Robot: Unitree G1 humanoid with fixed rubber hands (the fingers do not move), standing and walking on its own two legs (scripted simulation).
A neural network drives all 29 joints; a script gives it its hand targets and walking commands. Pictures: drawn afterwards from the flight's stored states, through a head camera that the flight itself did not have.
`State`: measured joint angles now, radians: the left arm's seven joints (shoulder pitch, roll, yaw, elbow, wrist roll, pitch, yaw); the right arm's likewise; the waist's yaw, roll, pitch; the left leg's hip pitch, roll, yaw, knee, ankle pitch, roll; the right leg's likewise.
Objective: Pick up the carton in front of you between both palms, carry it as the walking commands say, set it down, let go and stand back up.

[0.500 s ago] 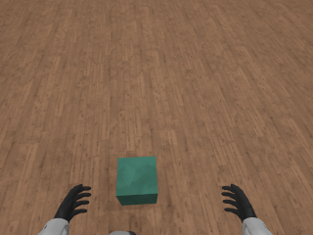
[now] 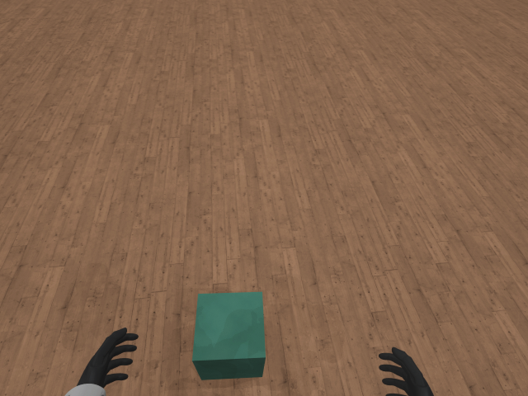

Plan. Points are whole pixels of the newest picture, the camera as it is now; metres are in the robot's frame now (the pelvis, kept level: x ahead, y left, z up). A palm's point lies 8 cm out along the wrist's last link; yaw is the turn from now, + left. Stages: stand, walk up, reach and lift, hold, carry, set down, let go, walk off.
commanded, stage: stand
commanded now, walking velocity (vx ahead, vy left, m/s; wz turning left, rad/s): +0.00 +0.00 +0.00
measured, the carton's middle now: (231, 336) +0.39 +0.09 -0.64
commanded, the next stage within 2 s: none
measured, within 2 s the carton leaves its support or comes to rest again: neither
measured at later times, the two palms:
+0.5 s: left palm out of the picture +0.08 +0.26 -0.12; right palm out of the picture +0.12 -0.24 -0.13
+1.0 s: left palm out of the picture +0.00 +0.26 -0.13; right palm out of the picture +0.09 -0.25 -0.13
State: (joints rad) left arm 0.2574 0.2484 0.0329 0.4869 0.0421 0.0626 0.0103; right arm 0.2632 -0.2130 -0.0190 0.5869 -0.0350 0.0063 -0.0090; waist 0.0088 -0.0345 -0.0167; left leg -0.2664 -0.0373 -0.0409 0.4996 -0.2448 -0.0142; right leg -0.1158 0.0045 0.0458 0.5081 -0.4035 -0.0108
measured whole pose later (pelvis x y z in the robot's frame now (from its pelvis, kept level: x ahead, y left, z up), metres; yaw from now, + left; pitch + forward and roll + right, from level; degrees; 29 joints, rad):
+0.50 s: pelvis +0.03 +0.00 -0.02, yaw +3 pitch +4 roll +1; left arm 0.38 0.25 0.00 0.66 0.01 0.00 0.06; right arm 0.31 -0.24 0.00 0.80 -0.02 -0.02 -0.03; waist 0.02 -0.01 -0.09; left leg -0.38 -0.06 -0.09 0.68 -0.37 0.00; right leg -0.17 -0.01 -0.01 0.61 -0.51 -0.01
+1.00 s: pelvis +0.02 +0.00 -0.01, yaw +5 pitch +2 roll +0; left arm 0.44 0.26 -0.01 0.78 0.02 0.02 0.06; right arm 0.30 -0.24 0.01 0.88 -0.02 0.01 -0.03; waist 0.02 -0.01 -0.04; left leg -0.35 -0.07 -0.13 0.65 -0.33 -0.01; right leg -0.13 0.00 -0.05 0.58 -0.48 -0.02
